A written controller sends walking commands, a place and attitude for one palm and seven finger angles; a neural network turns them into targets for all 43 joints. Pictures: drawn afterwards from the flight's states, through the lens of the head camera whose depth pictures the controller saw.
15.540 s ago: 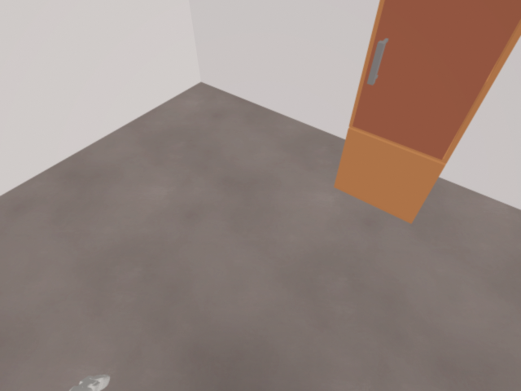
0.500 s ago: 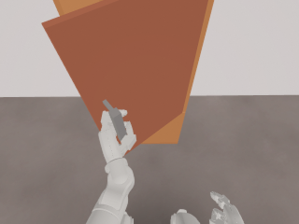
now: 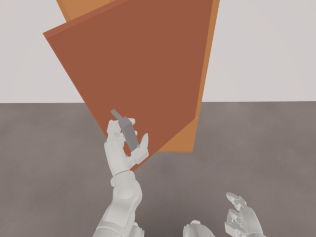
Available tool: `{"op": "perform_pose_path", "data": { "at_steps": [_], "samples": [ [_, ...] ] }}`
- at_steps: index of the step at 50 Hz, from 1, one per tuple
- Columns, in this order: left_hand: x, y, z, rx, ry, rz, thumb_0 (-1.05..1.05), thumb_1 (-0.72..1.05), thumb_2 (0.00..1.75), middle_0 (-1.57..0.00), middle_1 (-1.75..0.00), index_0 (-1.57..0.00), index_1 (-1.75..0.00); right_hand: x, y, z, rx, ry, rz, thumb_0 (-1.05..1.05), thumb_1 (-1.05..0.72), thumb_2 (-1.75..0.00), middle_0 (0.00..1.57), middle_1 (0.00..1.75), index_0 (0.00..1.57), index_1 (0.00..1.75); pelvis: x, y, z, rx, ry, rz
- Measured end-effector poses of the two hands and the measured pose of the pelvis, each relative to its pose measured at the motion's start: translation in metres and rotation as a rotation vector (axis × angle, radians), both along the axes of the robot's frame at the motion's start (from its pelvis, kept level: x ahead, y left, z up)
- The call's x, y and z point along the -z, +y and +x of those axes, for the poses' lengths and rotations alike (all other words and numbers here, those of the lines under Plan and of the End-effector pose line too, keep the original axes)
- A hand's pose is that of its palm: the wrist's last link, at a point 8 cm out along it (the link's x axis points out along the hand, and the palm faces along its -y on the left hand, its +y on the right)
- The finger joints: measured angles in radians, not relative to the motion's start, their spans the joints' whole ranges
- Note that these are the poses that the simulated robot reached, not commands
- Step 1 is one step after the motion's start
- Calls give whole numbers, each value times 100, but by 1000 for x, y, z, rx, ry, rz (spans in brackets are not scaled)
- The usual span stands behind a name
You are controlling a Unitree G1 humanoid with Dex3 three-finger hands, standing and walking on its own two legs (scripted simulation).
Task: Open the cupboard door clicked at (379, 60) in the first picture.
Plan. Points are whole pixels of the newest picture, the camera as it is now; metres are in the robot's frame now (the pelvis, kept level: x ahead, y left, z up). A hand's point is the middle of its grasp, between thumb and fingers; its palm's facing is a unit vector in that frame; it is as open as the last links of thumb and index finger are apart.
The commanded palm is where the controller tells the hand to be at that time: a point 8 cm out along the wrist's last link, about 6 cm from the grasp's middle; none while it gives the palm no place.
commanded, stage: open thumb and fingers to let go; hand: left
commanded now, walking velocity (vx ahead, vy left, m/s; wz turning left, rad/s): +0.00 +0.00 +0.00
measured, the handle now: (126, 133) +0.37 +0.10 +0.04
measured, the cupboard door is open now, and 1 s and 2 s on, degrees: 45 52 49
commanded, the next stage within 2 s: slide the hand sideways off the handle in 0.54 s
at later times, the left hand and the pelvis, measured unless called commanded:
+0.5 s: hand (139, 146) +0.33 +0.06 +0.04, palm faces +0.28 -0.96 -0.06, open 15.0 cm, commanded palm +0.28 +0.09 +0.03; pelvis +0.00 +0.03 +0.00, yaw -2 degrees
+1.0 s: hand (145, 165) +0.28 +0.04 +0.04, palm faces -0.14 -0.99 +0.03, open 16.2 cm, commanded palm +0.26 +0.10 +0.03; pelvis -0.01 +0.06 -0.01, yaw -3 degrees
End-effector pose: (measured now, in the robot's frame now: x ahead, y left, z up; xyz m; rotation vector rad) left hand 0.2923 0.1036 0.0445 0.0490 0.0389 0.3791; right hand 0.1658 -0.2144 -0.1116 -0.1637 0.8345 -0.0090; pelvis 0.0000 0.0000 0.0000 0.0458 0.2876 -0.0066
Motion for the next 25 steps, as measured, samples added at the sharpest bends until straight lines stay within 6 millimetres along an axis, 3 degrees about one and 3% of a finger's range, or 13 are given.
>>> {"op": "perform_pose_path", "data": {
  "at_steps": [6, 13, 25],
  "samples": [
    [2, 3, -6, 16, -3, -3, 1, 6, 55, -34, -126, -35, -126, 3, 0, -12, 7, 30, -10, 1, -91, -89, 19, 30, 20, 30, 0, 4, -2, -3, -3, -4],
    [5, -1, 3, 50, -10, -9, 1, -31, 39, -31, -119, -31, -119, 5, 2, -23, 33, 46, -34, 1, -91, -89, 19, 30, 20, 30, 3, 14, -5, 6, 5, -13],
    [4, 2, 5, 99, 11, -1, 0, -49, 31, -25, -77, -26, -77, -1, 26, -27, 37, 35, -15, 1, -91, -89, 19, 30, 20, 30, 1, 31, -3, 22, -3, -30]
  ]
}}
